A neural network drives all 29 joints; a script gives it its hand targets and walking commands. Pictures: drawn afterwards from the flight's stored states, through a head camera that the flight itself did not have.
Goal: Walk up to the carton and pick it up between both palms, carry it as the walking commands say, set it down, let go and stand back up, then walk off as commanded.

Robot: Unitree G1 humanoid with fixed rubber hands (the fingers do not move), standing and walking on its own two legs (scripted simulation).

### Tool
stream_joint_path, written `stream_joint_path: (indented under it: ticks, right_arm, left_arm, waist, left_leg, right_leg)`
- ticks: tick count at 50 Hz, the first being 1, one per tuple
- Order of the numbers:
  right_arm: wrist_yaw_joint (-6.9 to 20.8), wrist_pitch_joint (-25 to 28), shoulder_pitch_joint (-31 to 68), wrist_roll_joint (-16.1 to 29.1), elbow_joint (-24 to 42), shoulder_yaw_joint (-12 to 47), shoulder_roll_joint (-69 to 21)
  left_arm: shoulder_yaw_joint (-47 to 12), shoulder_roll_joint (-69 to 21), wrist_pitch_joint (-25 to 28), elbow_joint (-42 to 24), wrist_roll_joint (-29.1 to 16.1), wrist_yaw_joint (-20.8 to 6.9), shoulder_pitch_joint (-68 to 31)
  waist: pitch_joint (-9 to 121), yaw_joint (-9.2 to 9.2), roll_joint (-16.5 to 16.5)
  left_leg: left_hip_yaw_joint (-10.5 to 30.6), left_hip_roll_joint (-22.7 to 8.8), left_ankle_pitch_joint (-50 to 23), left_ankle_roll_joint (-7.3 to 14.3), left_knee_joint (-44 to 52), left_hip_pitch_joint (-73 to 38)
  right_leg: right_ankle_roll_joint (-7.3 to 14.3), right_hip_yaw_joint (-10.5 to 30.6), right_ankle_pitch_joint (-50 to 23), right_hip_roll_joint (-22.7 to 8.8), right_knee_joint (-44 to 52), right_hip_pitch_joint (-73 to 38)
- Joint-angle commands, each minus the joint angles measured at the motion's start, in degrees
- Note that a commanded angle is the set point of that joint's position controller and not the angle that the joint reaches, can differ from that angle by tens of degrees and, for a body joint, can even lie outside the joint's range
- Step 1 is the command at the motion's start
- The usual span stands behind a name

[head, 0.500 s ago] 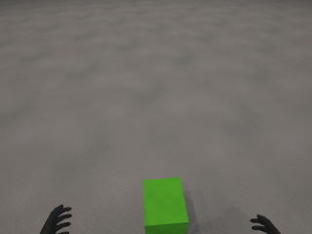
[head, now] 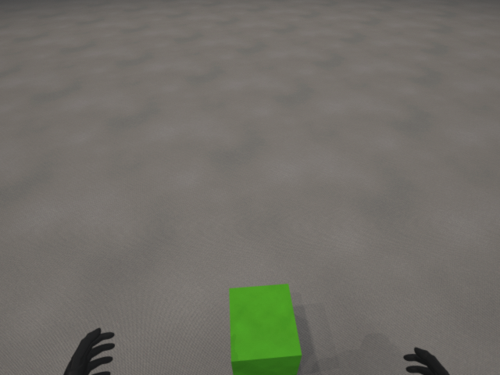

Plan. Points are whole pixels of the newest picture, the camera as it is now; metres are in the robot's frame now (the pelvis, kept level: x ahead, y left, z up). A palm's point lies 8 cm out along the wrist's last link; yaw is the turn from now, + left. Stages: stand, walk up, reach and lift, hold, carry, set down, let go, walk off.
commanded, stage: walk off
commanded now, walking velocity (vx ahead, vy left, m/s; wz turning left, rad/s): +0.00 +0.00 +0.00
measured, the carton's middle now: (262, 331) +0.48 -0.05 -0.67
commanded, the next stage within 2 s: none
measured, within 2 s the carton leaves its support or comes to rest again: neither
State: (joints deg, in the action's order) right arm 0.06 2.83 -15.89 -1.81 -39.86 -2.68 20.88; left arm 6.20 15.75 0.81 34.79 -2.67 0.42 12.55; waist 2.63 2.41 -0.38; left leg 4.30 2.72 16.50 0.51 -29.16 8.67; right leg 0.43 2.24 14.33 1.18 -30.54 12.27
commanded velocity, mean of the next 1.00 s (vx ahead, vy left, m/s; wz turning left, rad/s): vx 0.00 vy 0.00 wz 0.56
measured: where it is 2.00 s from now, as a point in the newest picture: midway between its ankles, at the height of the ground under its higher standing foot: outside the picture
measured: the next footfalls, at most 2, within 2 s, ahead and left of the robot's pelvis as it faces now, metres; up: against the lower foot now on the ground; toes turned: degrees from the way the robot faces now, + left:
right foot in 1.02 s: +0.05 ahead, -0.14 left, +0.00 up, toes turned +16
left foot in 1.48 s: +0.00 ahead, +0.07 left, +0.00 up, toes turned +36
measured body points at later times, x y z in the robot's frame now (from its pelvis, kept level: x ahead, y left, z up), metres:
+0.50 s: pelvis -0.01 -0.01 +0.00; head -0.04 -0.01 +0.45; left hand +0.14 +0.28 -0.07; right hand +0.09 -0.28 -0.11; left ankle +0.00 +0.12 -0.73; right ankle +0.03 -0.11 -0.74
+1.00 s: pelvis -0.02 -0.04 +0.00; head -0.02 -0.05 +0.45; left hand +0.05 +0.27 -0.08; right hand +0.10 -0.29 -0.12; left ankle -0.01 +0.12 -0.73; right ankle +0.01 -0.15 -0.73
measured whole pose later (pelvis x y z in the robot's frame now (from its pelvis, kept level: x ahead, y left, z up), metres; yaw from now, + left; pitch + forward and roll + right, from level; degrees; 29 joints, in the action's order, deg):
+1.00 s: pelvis -0.02 -0.04 +0.00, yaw +15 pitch -2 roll +1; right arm 1.0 -4.1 -20.3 -1.3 -40.4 -2.7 16.2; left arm 6.2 16.0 -2.9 35.2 -2.7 1.5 13.5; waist -0.7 2.3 -0.1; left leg 15.6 5.5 11.8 -1.9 -29.2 16.1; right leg 0.2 1.1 24.8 0.5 -37.5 15.8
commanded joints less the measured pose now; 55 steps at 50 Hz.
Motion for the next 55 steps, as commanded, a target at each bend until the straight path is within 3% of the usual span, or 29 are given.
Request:
stream_joint_path:
  ticks: [1, 7, 10, 11, 12, 13, 15, 20, 24, 25, 26, 28, 29, 31, 32, 33, 34, 36, 38, 41, 44, 45, 47, 48, 49, 50, 51, 52, 55]
  right_arm:
    - [-0.34, 1.19, 4.97, 0.09, 1.58, -2.42, 10.34]
    - [-0.39, -1.20, 2.81, 0.95, 1.26, -0.26, 4.39]
    - [1.25, -3.40, 1.93, 1.53, 2.13, 0.18, 2.34]
    - [1.77, -3.86, 1.88, 1.13, 1.58, -0.58, 4.88]
    - [1.37, -4.01, 3.02, 1.69, 2.21, -1.91, 8.40]
    - [0.90, -4.01, 0.92, 1.57, 1.79, -2.07, 7.08]
    - [0.87, -3.75, 0.53, 1.53, 2.06, -2.57, 7.71]
    - [0.75, -4.41, 0.21, 1.63, 3.28, -2.67, 3.82]
    - [0.66, -4.77, -2.04, 1.04, 3.21, -1.93, 2.24]
    - [1.42, -4.81, 1.00, 1.00, 3.72, -2.09, 2.37]
    - [1.37, -5.06, -3.01, 0.94, 3.11, -1.87, 2.22]
    - [1.18, -5.02, -4.10, 0.80, 2.86, -2.56, 3.05]
    - [1.17, -4.98, -3.93, 1.18, 2.88, -2.49, 2.43]
    - [0.86, -4.73, -6.18, 1.03, 3.31, -3.16, 6.95]
    - [0.84, -4.65, -7.14, 0.66, 2.00, -3.41, 6.10]
    - [1.14, -4.62, -6.99, 0.76, 2.45, -3.38, 6.63]
    - [1.07, -4.22, -6.80, 0.31, 2.23, -4.32, 7.69]
    - [-0.24, -4.79, -5.94, 1.21, 1.94, -3.44, 5.74]
    - [-0.08, -4.96, -3.27, 1.01, 3.02, -3.74, 6.13]
    - [0.46, -5.17, -3.06, 1.13, 3.70, -4.99, 7.72]
    - [0.20, -5.33, -6.00, 0.61, 2.04, -5.01, 8.22]
    - [0.28, -5.60, -3.28, 1.00, 2.91, -3.93, 4.35]
    - [1.06, -6.61, 0.17, 0.99, 4.22, -3.53, 5.03]
    - [1.01, -6.64, 3.53, 1.42, 4.18, -3.18, 4.52]
    - [0.35, -6.27, 3.42, 1.27, 5.09, -3.41, 4.20]
    - [0.06, -5.79, 2.31, 0.93, 5.74, -2.88, 1.19]
    - [-0.32, -5.93, 5.16, 0.78, 5.32, -2.95, 1.82]
    - [-0.15, -6.10, -0.32, 0.41, 4.58, -3.64, 2.72]
    - [1.19, -6.57, -2.03, -0.20, 2.37, -3.85, 3.42]
  left_arm:
    - [1.42, 14.34, 2.29, 0.48, 5.75, -0.15, -3.23]
    - [-0.20, 10.03, 1.23, 0.37, 4.87, 0.03, -1.18]
    - [-1.72, 3.44, -1.03, -0.03, 4.99, -0.43, -0.68]
    - [-0.77, 6.09, -1.01, 0.01, 4.97, -0.74, -1.05]
    - [-1.16, 5.60, -0.68, -0.74, 4.77, -0.63, 1.93]
    - [-1.98, 4.11, -0.68, -0.34, 5.11, 0.08, 0.17]
    - [-0.55, 7.21, -0.52, -0.39, 5.11, 0.24, 1.44]
    - [-0.20, 7.22, -0.85, -2.47, 5.40, 1.17, -0.38]
    - [-0.02, 8.28, -1.48, -2.63, 5.12, 1.57, -0.07]
    - [0.19, 7.93, -1.33, -3.33, 5.36, 1.32, -1.38]
    - [0.71, 9.50, -1.81, -3.37, 5.08, 1.89, -1.76]
    - [0.24, 8.59, -1.75, -4.95, 5.70, 1.51, -4.61]
    - [0.40, 8.79, -1.97, -4.62, 6.28, 1.52, -6.84]
    - [-0.30, 6.01, -2.39, -5.38, 5.56, 1.15, -4.73]
    - [-0.50, 6.26, -3.05, -4.65, 5.52, 2.10, -3.45]
    - [-0.53, 7.32, -3.05, -4.58, 5.14, 2.01, -1.95]
    - [-0.65, 6.14, -3.01, -4.48, 5.61, 2.25, -4.01]
    - [-1.30, 4.21, -2.14, -5.48, 5.42, 1.55, -6.16]
    - [-1.20, 4.61, -2.63, -3.90, 5.04, 1.36, -2.01]
    - [-1.20, 4.25, -2.95, -3.55, 5.33, 0.80, -4.00]
    - [-1.46, 3.85, -2.82, -3.84, 4.07, 1.10, -1.40]
    - [-0.86, 6.04, -3.07, -4.40, 4.36, 1.17, -4.65]
    - [-0.66, 4.57, -2.66, -2.90, 3.85, 0.99, -0.93]
    - [-0.03, 5.57, -2.53, -2.85, 4.07, 1.29, 0.21]
    - [0.47, 6.23, -1.92, -1.74, 4.96, 2.26, 4.81]
    - [1.49, 12.03, -1.77, -1.67, 5.44, 2.93, 6.77]
    - [1.50, 12.65, -1.94, -3.23, 6.07, 2.65, 3.46]
    - [0.02, 9.41, -1.96, -4.87, 6.17, 3.18, -1.34]
    - [-0.51, 6.11, -1.19, -5.07, 5.55, 2.64, -4.94]
  waist:
    - [-2.14, -2.74, 2.86]
    - [-6.61, -3.39, 2.66]
    - [-8.36, -3.79, -1.10]
    - [-6.66, -3.28, 1.83]
    - [-5.28, -5.00, 0.23]
    - [-6.79, -2.64, 0.70]
    - [-6.31, -3.33, -1.34]
    - [-6.10, -3.31, 0.51]
    - [-4.31, -2.41, 4.88]
    - [-5.77, -2.69, 2.86]
    - [-4.69, -1.54, 7.98]
    - [-4.80, -1.53, 5.96]
    - [-5.99, 0.57, 4.48]
    - [-10.15, 0.68, -9.78]
    - [-11.78, -0.14, -16.13]
    - [-10.07, -0.31, -14.96]
    - [-11.16, 0.26, -9.92]
    - [-10.18, -0.91, -5.87]
    - [-5.94, -2.90, -7.13]
    - [-4.05, -1.03, -7.46]
    - [-4.00, -1.46, -9.81]
    - [-5.16, -0.45, -9.38]
    - [-7.06, -2.34, -8.98]
    - [-5.94, -6.25, -7.36]
    - [-4.80, -7.56, 0.48]
    - [-1.58, -7.84, 13.72]
    - [-4.67, -7.03, 11.44]
    - [-7.89, -1.80, 9.23]
    - [-9.70, -0.42, 10.63]
  left_leg:
    - [5.51, -6.26, -1.58, 2.23, 7.17, 6.63]
    - [6.32, -4.78, 4.17, 4.31, 7.46, 10.28]
    - [7.78, -4.51, 5.58, 1.80, 8.66, 13.03]
    - [10.74, -6.50, 5.61, 2.41, 10.12, 13.50]
    - [9.32, -6.10, 4.02, 2.09, 8.52, 10.69]
    - [9.64, -5.95, 3.48, 1.54, 7.73, 11.15]
    - [10.91, -7.62, -1.34, 2.34, 6.84, 10.75]
    - [7.72, -4.85, -7.46, 0.95, 1.28, 15.77]
    - [4.88, -2.41, -2.21, 0.10, -4.96, 15.87]
    - [4.16, -1.90, 1.02, 0.43, -5.46, 17.49]
    - [1.01, -0.66, 0.98, 0.35, -9.36, 13.90]
    - [3.06, -3.05, 2.26, 0.59, -8.95, 11.02]
    - [2.18, -2.16, 2.03, 0.65, -9.78, 9.10]
    - [22.50, -14.58, -7.00, 6.75, 8.71, 12.51]
    - [32.18, -17.74, -8.11, 8.70, 13.75, 10.94]
    - [34.64, -17.96, -7.08, 10.29, 14.52, 10.82]
    - [33.61, -16.92, -4.37, 9.68, 15.02, 11.57]
    - [27.23, -14.55, -16.45, 10.27, 11.64, 7.04]
    - [23.34, -12.54, -13.68, 8.54, 11.53, 5.30]
    - [22.25, -9.50, -6.96, 5.80, 12.41, 6.89]
    - [21.35, -8.63, -6.20, 6.11, 11.21, 11.75]
    - [24.18, -8.15, 1.12, 6.77, 12.11, 14.87]
    - [23.46, -5.74, 5.11, 5.50, 12.17, 22.99]
    - [21.95, -4.20, 9.53, 3.23, 7.64, 24.88]
    - [18.52, -1.12, 14.99, 1.13, 2.45, 29.54]
    - [6.79, 6.29, 11.45, -1.88, -15.99, 29.57]
    - [5.16, 3.62, 10.60, -3.27, -28.02, 28.67]
    - [5.89, 2.75, 10.87, -3.79, -35.25, 28.15]
    - [-1.22, -3.38, 8.62, -4.92, -39.65, 24.49]
  right_leg:
    - [2.91, 7.66, -5.30, -5.66, 6.06, -0.58]
    - [2.19, 7.77, 1.77, -5.56, 8.13, 2.39]
    - [0.32, 4.84, 1.72, -4.32, 6.37, 2.65]
    - [-0.42, 2.98, 0.35, -3.28, 4.55, 0.52]
    - [-0.78, 3.54, 0.65, -4.33, 5.82, 1.39]
    - [-0.94, 3.46, -1.35, -4.58, 5.61, 2.30]
    - [-1.41, 2.68, -3.03, -4.42, 4.30, 1.26]
    - [0.11, 4.55, -2.04, -7.48, 4.41, -1.12]
    - [1.82, 6.97, 1.69, -12.07, 9.14, -1.04]
    - [2.31, 6.82, -2.41, -13.08, 8.51, -0.51]
    - [2.69, 5.01, -2.03, -13.34, 8.35, 1.90]
    - [3.09, 3.96, -6.59, -14.71, 5.43, 4.03]
    - [2.85, 3.49, -2.89, -13.94, 6.79, 8.64]
    - [-2.49, -5.63, 4.52, -2.06, -9.14, 10.25]
    - [-2.60, -0.69, 18.65, 0.40, -17.04, 16.27]
    - [-2.03, 1.80, 18.10, -0.03, -22.51, 16.37]
    - [-1.72, 2.93, 18.00, 0.45, -25.53, 16.93]
    - [-1.33, 2.67, 14.72, -0.99, -26.69, 20.60]
    - [-3.09, 0.78, 13.00, -1.18, -25.02, 19.17]
    - [-3.49, -1.06, 10.27, -1.07, -24.79, 14.77]
    - [-3.61, -1.07, 9.61, -0.91, -16.45, 9.67]
    - [-3.55, -1.11, 12.65, 0.48, -13.61, 7.38]
    - [-3.68, -1.47, 9.57, 1.43, -4.85, -2.00]
    - [-2.48, 0.28, 5.81, -0.05, 5.65, -6.97]
    - [-1.72, 5.53, 9.04, -6.71, 12.24, -11.96]
    - [1.21, 18.46, 15.83, -18.98, 18.90, -10.69]
    - [3.85, 20.83, 14.46, -23.25, 20.21, -1.52]
    - [3.67, 20.37, 14.12, -23.26, 22.51, 3.52]
    - [6.96, 10.31, 5.48, -19.29, 17.87, 6.66]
